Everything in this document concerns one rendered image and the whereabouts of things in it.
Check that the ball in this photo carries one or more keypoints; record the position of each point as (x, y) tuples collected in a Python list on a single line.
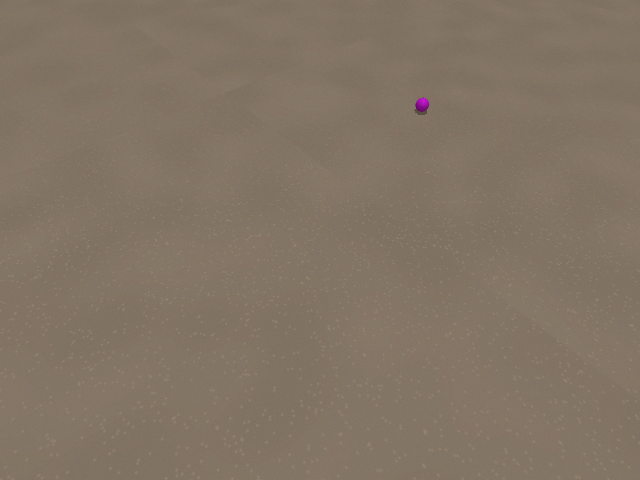
[(422, 104)]

